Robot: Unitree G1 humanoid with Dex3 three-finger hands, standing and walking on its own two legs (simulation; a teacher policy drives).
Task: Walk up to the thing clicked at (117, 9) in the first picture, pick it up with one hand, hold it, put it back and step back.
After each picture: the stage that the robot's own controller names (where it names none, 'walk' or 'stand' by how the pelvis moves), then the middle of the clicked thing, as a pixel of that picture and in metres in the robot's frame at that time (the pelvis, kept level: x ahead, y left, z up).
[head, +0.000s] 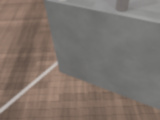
stand; out of the picture +0.91 -0.17 +0.12
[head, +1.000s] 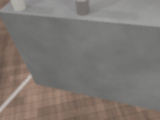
walk; out of the picture +0.82 +0.09 +0.15
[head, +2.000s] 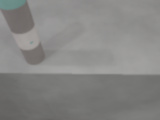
stand; (24, 31) +0.44 +0.24 +0.16
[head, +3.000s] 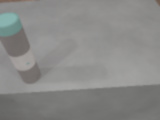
stand; (20, 53) +0.41 +0.24 +0.12
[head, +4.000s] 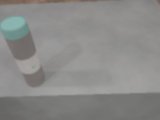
stand; (26, 56) +0.40 +0.22 +0.12
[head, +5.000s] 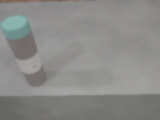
stand; (27, 56) +0.39 +0.22 +0.12
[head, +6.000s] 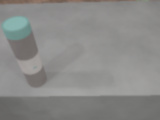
stand; (28, 56) +0.39 +0.22 +0.12
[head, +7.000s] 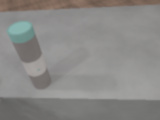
rise first; (32, 59) +0.39 +0.23 +0.12
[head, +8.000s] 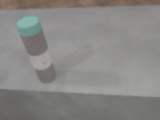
go down; (39, 53) +0.42 +0.22 +0.13
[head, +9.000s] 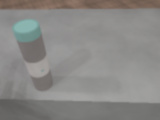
go down; (36, 59) +0.39 +0.20 +0.13
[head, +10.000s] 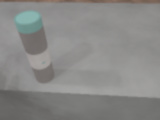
close in; (37, 51) +0.41 +0.20 +0.13
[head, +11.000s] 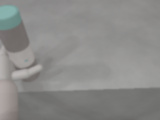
close; (19, 49) +0.41 +0.22 +0.15
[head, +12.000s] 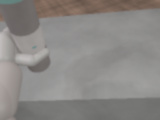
lift; (27, 32) +0.34 +0.16 +0.29
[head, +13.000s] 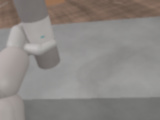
lift; (37, 24) +0.35 +0.15 +0.32
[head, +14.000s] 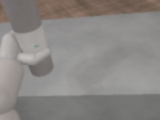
hold; (30, 33) +0.34 +0.17 +0.29
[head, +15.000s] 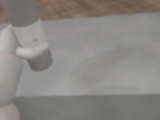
hold; (28, 27) +0.34 +0.17 +0.31
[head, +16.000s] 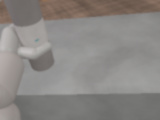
crouch; (30, 26) +0.34 +0.16 +0.31
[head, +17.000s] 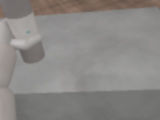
crouch; (21, 20) +0.39 +0.19 +0.29
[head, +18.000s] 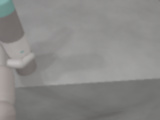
lower; (14, 40) +0.43 +0.22 +0.15
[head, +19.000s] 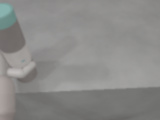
lower; (15, 49) +0.40 +0.23 +0.16
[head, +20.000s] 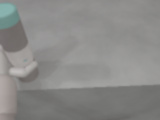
lower; (17, 49) +0.40 +0.22 +0.16
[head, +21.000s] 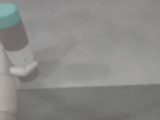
lower; (18, 48) +0.40 +0.22 +0.16
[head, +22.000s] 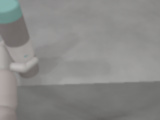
loosen; (19, 44) +0.41 +0.22 +0.16
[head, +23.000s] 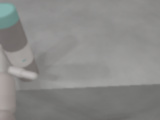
withdraw; (17, 48) +0.40 +0.22 +0.16
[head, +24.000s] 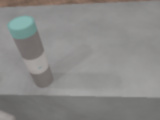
sink last; (34, 56) +0.39 +0.22 +0.14
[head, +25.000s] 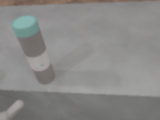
stand; (37, 54) +0.40 +0.22 +0.13
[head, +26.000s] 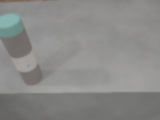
stand; (22, 54) +0.40 +0.23 +0.13
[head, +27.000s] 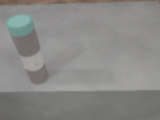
stand; (30, 53) +0.41 +0.22 +0.12
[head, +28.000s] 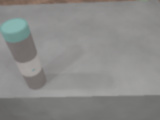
stand; (27, 58) +0.39 +0.22 +0.12
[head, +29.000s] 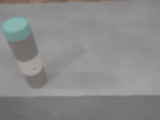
stand; (28, 57) +0.39 +0.22 +0.12
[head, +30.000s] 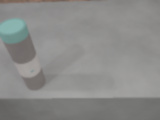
stand; (26, 59) +0.38 +0.22 +0.12
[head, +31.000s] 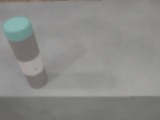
walk; (29, 57) +0.38 +0.21 +0.12
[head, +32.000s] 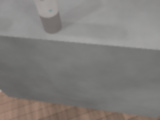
walk; out of the picture +0.56 +0.17 +0.15
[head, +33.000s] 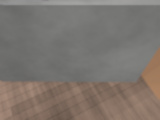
walk; out of the picture +0.79 +0.21 +0.14
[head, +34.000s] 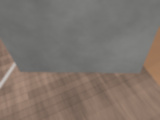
stand; out of the picture +1.02 +0.22 +0.15
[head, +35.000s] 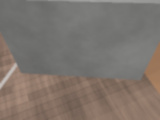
stand; out of the picture +1.00 +0.19 +0.12
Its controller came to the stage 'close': yes
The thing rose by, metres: 0.21
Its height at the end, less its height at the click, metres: +0.00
